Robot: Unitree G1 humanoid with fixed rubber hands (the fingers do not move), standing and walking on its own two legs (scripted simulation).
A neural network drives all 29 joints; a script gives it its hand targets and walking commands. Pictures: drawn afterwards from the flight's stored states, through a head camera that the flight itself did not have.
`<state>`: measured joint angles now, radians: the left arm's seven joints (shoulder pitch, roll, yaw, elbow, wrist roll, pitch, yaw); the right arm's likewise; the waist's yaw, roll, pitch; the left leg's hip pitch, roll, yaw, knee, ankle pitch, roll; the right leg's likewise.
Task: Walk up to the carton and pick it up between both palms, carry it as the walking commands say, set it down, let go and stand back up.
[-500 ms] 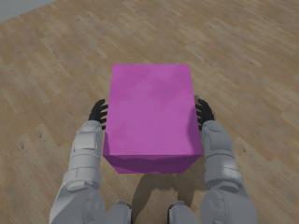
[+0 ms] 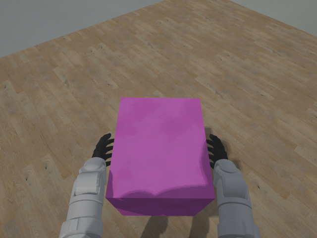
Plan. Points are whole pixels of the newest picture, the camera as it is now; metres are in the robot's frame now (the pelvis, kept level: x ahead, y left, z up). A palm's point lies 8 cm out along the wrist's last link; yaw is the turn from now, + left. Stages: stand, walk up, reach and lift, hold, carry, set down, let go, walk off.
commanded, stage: reach and lift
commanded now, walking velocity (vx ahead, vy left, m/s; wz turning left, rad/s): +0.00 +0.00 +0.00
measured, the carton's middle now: (159, 159) +0.34 +0.01 -0.07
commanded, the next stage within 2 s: hold in 1.40 s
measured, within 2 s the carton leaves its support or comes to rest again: neither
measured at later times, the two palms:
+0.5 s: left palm (89, 165) +0.27 +0.17 +0.04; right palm (224, 164) +0.28 -0.14 +0.04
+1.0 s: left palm (95, 161) +0.29 +0.16 +0.04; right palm (228, 166) +0.28 -0.15 +0.04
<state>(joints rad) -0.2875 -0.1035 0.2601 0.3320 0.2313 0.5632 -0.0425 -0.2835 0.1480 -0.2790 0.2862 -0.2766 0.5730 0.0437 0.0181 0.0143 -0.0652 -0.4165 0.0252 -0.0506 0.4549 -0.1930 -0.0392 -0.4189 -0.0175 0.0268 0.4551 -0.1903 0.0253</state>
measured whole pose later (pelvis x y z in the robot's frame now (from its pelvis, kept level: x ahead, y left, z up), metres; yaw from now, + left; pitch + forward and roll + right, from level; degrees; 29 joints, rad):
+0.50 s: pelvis -0.02 +0.01 +0.01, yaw +0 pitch -6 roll +0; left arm -0.28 -0.09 0.22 0.25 0.23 0.75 -0.03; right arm -0.30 0.12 -0.23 0.25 -0.26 0.74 0.05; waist 0.02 0.01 0.06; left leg -0.11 0.02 -0.04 0.38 -0.17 -0.03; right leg -0.11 -0.03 0.03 0.37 -0.16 0.03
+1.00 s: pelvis +0.00 +0.01 +0.01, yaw -1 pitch -5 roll +0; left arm -0.27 -0.09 0.21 0.26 0.23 0.75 -0.04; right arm -0.26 0.14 -0.24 0.21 -0.27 0.76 0.04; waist 0.01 0.00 0.04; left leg -0.09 0.03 -0.03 0.34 -0.17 -0.03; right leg -0.10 -0.02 0.05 0.34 -0.16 0.03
